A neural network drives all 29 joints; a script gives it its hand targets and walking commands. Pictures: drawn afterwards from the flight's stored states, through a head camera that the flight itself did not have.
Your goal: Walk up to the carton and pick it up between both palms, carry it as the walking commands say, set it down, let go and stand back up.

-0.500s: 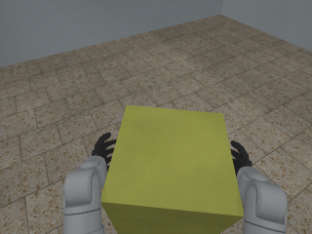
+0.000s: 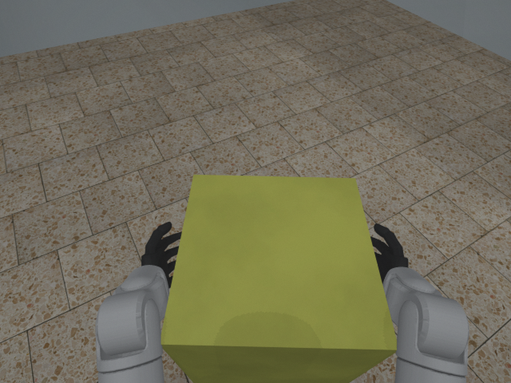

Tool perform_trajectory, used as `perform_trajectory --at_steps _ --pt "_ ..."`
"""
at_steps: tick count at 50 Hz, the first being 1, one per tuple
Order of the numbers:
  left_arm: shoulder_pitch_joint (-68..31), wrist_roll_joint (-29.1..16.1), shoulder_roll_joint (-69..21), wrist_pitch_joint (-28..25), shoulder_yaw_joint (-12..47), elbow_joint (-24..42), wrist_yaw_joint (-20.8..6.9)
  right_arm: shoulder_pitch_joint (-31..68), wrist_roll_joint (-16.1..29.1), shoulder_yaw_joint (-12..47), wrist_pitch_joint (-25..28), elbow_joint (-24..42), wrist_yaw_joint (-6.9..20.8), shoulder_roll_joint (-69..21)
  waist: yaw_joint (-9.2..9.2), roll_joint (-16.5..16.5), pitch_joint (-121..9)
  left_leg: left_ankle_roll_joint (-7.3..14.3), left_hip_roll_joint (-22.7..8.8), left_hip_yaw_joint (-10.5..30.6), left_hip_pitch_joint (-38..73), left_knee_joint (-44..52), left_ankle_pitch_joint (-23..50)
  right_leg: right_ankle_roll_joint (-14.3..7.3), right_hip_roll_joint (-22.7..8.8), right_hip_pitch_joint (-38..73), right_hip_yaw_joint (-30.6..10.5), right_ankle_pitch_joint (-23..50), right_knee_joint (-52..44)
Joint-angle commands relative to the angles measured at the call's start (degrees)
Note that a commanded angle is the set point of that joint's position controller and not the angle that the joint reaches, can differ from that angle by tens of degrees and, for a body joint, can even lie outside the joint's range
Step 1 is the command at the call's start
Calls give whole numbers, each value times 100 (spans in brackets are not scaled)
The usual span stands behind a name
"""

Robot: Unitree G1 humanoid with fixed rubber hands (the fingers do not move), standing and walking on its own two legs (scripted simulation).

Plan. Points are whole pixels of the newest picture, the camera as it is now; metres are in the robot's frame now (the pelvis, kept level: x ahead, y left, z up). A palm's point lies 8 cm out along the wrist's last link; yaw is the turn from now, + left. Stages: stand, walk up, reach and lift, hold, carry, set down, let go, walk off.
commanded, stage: carry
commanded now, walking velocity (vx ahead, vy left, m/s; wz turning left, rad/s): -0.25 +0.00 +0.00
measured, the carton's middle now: (270, 291) +0.27 +0.00 -0.01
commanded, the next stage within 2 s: none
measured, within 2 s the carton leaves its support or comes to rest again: neither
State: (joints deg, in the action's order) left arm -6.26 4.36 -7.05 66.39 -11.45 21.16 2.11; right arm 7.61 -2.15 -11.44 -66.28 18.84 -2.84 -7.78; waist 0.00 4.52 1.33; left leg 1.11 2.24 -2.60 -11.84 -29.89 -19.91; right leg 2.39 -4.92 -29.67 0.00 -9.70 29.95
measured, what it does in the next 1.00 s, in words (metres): walks backwards: right foot, then left foot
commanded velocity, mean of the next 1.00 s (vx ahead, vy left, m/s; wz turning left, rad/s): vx -0.25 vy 0.00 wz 0.00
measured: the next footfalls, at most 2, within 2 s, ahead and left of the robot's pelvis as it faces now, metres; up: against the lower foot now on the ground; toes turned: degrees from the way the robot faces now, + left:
right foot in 0.42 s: -0.18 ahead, -0.11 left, +0.00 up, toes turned -3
left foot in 0.86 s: -0.39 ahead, +0.14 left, +0.00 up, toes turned +2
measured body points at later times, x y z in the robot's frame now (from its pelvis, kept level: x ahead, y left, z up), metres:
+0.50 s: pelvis -0.21 +0.00 +0.01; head -0.20 -0.02 +0.46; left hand +0.07 +0.14 +0.07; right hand +0.04 -0.20 +0.05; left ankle -0.08 +0.11 -0.70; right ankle -0.22 -0.11 -0.73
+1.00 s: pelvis -0.42 +0.05 +0.01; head -0.39 +0.08 +0.46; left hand -0.16 +0.24 +0.06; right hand -0.14 -0.10 +0.08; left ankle -0.43 +0.13 -0.73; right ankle -0.36 -0.11 -0.66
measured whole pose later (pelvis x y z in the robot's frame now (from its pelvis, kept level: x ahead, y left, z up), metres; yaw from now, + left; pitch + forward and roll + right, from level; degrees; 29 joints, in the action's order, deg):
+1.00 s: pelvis -0.42 +0.05 +0.01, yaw +1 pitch +2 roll -3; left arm -5.1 3.5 -7.3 66.5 -10.5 22.7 2.2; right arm 5.4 -1.8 -10.8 -66.1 22.4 -2.9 -7.3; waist 2.4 1.3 0.6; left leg 2.5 -0.8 -0.6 -15.2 -29.6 -16.6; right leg 1.5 0.6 -34.9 -1.8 -24.1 57.7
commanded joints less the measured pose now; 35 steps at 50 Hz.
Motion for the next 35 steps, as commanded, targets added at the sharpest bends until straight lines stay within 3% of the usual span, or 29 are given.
perform_trajectory --at_steps 1,2,3,5,6,7,8,11,14,15,17,19,20,21,22,23,24,25,26,28,29,31,32,33,34,35 --pt "-3117 -2295 -4983 51 4903 730 -1378 3012 1979 4466 -21 1056 1410 -4857 -12 -1609 -1778 1006 -2593 1646 -143 1029 3816 -128 454 -178 -249 -2244 3248" --pt "-3136 -2330 -4993 -5 4908 712 -1358 2926 1916 4447 -4 1178 1422 -4757 4 -1080 -1861 664 -2186 1059 23 708 4387 -187 554 -278 -432 -1953 3663" --pt "-3060 -2394 -4956 -34 5021 717 -1342 2596 1829 4333 2 1016 1381 -4626 -18 -1067 -1964 497 -1983 867 333 501 4820 -178 545 -408 -497 -1742 3863" --pt "-2884 -2382 -4759 -27 5098 653 -1272 2072 1592 4113 -7 798 1365 -4350 -4 -1340 -2127 357 -1691 561 969 387 4883 67 664 -760 -447 -1539 4127" --pt "-2830 -2393 -4602 -23 5094 718 -1248 1724 1508 4047 -14 645 1364 -4186 -32 -1485 -2191 347 -1669 670 1237 340 5051 177 680 -909 -426 -1530 4089" --pt "-2855 -2396 -4583 25 5112 706 -1219 1552 1475 3981 -45 508 1361 -4090 -20 -1407 -2231 377 -1654 801 1325 318 5207 254 630 -846 -326 -1519 3942" --pt "-2665 -2349 -4427 77 5011 612 -1211 1313 1394 3897 -75 355 1357 -4034 -44 -1393 -2315 398 -1644 881 1432 356 4791 332 613 -789 -250 -1534 3695" --pt "-2581 -2295 -4510 195 4865 258 -1222 1569 1480 3939 -114 300 1379 -4024 -76 -1454 -2344 614 -1725 1267 1574 340 5124 408 486 -507 -66 -1865 2846" --pt "-2639 -2235 -4646 222 4752 80 -1251 2038 1553 4079 -133 438 1423 -4101 -86 -1534 -2278 707 -1778 1582 1045 733 3598 250 537 157 53 -2139 1882" --pt "-2569 -2210 -4657 216 4668 9 -1246 2233 1642 4166 -145 547 1439 -4163 -92 -1417 -2339 733 -1852 1777 892 896 3045 186 585 390 66 -2104 1681" --pt "-2718 -2186 -4858 184 4624 115 -1248 2534 1793 4339 -149 718 1477 -4363 -117 -1532 -2387 746 -1832 1743 684 1117 2410 30 604 818 155 -1874 1020" --pt "-2534 -2134 -4901 125 4555 67 -1242 2762 1878 4515 -122 852 1498 -4506 -41 -1463 -2398 606 -1783 1731 252 1265 1692 -140 594 1519 241 -1400 -24" --pt "-2451 -2090 -4889 102 4528 32 -1235 2819 1954 4547 -125 872 1508 -4519 -15 -1378 -2390 384 -1637 1489 -19 1266 1291 -200 488 2005 232 -1091 -625" --pt "-2498 -2061 -4850 82 4484 128 -1234 2749 1953 4589 -132 789 1515 -4515 -5 -949 -2258 103 -1350 1227 -549 1162 577 -273 241 2514 27 -1042 -1351" --pt "-2321 -1961 -4688 87 4408 77 -1228 2757 1992 4651 -126 796 1522 -4444 25 -10 -2122 -190 -926 749 -1270 411 134 -432 -684 2823 -1033 -1665 -1775" --pt "-2249 -1781 -4726 -7 4361 11 -1213 2990 2130 4802 -115 1067 1560 -4486 105 1843 -1827 -375 -248 -245 -1932 -1293 -1171 -1353 -2368 1706 -2465 -782 -1924" --pt "-2280 -1793 -4818 -7 4295 96 -1237 3238 2145 4838 -94 1064 1564 -4499 102 1377 -1421 -367 -344 349 -1577 -2924 -1378 -1720 -2379 698 -1964 21 -1795" --pt "-2571 -1885 -4859 9 4275 356 -1277 3328 2143 4821 -37 983 1540 -4676 11 352 -1469 -331 -83 614 -1694 -3593 -991 -1332 -1745 761 -1112 412 -1479" --pt "-2709 -1905 -4822 4 4254 414 -1287 3397 2169 4897 2 1022 1530 -4820 -43 150 -1502 -302 -55 657 -1736 -3892 -728 -931 -1348 720 -637 568 -1310" --pt "-2422 -1882 -4701 8 4193 292 -1260 3228 2221 5034 -37 1014 1472 -4658 -38 224 -1701 -413 -23 485 -1972 -4267 -401 -766 -1011 1276 -398 1148 -1029" --pt "-2201 -1804 -4593 24 4083 206 -1247 3198 2220 4999 -63 971 1438 -4589 -26 261 -1833 -496 2 455 -2162 -4262 -427 -786 -933 1741 -444 1634 -859" --pt "-1837 -1696 -4391 74 3971 -23 -1239 2951 2116 4982 -142 906 1370 -4362 -36 630 -1893 -655 -117 249 -2267 -3687 -554 -896 -895 2177 -466 2303 -728" --pt "-1838 -1668 -4352 93 3930 6 -1251 2990 2088 4948 -171 853 1359 -4440 -2 586 -2022 -661 -110 150 -2174 -3317 -673 -933 -951 2368 -739 2161 -801" --pt "-1885 -1672 -4341 114 3905 -2 -1257 3037 2095 4904 -215 778 1347 -4474 23 888 -2065 -691 -105 117 -2012 -2896 -854 -975 -944 2471 -844 2050 -842" --pt "-1948 -1733 -4350 124 3981 67 -1262 2875 2075 4854 -228 695 1339 -4460 40 860 -2113 -655 -75 100 -1876 -2520 -1036 -1052 -1047 2570 -992 2352 -827" --pt "-1989 -1748 -4286 135 3994 124 -1273 2755 2009 4805 -246 641 1336 -4453 32 1053 -2109 -600 -76 79 -1621 -2304 -1146 -1054 -1093 2460 -1088 2103 -929"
